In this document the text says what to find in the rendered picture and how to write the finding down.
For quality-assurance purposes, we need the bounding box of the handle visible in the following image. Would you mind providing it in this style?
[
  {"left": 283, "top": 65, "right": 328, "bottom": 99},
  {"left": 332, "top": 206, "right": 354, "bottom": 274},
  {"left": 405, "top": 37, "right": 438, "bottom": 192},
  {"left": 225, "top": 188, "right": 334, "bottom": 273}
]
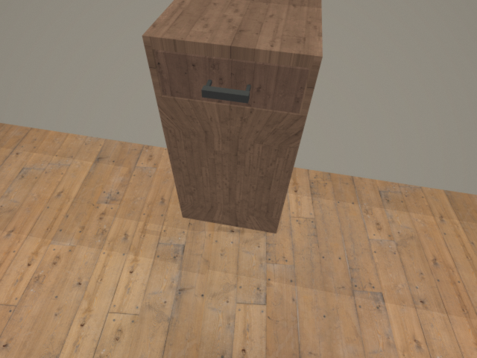
[{"left": 201, "top": 80, "right": 251, "bottom": 103}]

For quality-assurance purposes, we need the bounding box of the drawer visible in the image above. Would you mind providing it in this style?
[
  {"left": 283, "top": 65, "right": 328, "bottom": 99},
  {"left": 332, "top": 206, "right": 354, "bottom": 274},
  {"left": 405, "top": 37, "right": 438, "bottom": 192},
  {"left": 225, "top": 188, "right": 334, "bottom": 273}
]
[{"left": 154, "top": 50, "right": 309, "bottom": 113}]

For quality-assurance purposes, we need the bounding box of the cabinet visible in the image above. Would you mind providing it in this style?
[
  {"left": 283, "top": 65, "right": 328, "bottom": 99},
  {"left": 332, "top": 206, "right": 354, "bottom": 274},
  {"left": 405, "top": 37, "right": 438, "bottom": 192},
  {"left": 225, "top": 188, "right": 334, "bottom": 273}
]
[{"left": 142, "top": 0, "right": 323, "bottom": 233}]

